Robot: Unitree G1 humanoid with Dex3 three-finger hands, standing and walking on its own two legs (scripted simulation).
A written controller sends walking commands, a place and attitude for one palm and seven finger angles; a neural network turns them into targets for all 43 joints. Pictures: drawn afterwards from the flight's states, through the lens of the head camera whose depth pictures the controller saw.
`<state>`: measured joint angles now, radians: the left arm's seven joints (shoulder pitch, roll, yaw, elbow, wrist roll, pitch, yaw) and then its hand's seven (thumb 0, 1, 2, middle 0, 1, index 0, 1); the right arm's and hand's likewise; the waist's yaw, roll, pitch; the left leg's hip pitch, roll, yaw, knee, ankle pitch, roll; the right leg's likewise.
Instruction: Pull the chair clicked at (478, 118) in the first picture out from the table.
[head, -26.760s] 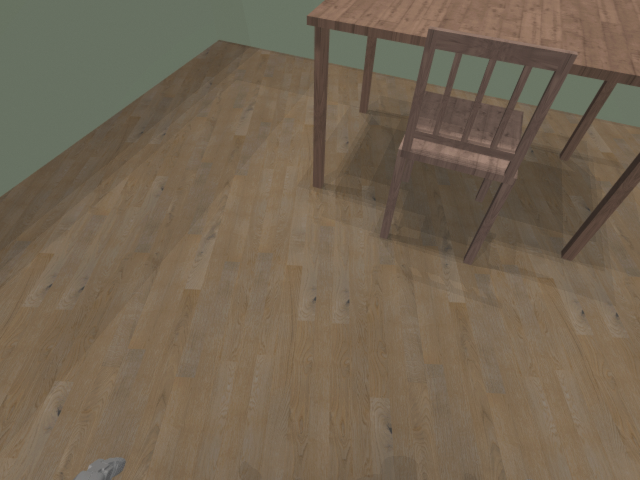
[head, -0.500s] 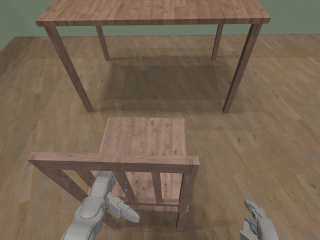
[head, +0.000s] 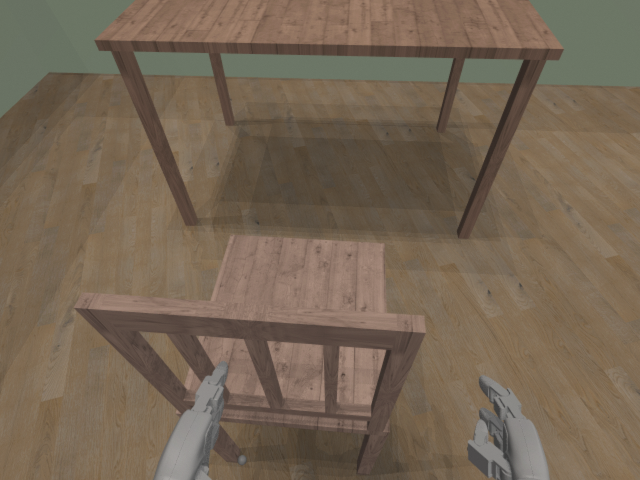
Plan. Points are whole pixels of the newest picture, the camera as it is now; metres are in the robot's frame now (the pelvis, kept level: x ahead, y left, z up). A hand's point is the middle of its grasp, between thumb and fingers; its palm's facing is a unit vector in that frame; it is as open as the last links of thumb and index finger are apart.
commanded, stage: draw the fingers out of the gap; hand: left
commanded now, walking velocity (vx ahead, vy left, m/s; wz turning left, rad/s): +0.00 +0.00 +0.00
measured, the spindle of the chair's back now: (267, 373) +0.27 +0.09 -0.05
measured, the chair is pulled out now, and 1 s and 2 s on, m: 0.66 0.66 0.66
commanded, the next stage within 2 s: draw the hand back to the body in 0.20 s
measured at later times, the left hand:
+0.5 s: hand (206, 475) +0.14 +0.12 +0.04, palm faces +0.04 -1.00 +0.02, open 17.4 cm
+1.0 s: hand (112, 447) +0.15 +0.19 +0.10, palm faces +0.21 -0.91 -0.35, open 16.3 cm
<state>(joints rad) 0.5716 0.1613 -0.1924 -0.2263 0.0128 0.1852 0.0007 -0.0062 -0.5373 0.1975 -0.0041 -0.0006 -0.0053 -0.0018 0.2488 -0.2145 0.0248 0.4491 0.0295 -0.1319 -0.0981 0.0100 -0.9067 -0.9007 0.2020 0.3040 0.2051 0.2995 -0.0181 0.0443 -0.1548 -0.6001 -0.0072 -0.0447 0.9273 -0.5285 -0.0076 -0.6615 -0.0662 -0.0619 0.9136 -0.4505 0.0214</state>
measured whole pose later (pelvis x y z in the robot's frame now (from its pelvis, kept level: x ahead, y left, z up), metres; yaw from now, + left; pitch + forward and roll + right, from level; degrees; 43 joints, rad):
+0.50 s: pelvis -0.01 +0.01 -0.02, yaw +0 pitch +14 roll -2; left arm 0.80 0.13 -0.15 -0.46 -0.10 -0.14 0.00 -0.01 -0.53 0.20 -0.01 0.00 -0.01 0.00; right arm 0.26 -0.20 0.00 0.42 0.04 -0.17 -0.08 0.01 -0.91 -0.90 0.20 0.30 0.20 0.30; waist 0.01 0.02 -0.18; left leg -0.74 -0.01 -0.05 1.09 -0.58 0.00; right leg -0.79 -0.07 -0.07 1.04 -0.49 0.03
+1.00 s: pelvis -0.01 +0.00 +0.01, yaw +0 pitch +5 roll -2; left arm 0.73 0.29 0.07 -0.50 -0.05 -0.01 0.12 -0.01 -0.32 0.30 -0.04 -0.05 -0.04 -0.05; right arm 0.25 -0.19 0.02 0.52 0.04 -0.12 -0.14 0.01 -0.91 -0.90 0.20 0.30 0.20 0.30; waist 0.04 0.08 -0.11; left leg -0.45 0.01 -0.06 0.85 -0.49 -0.01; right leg -0.49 -0.04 -0.09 0.80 -0.40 0.01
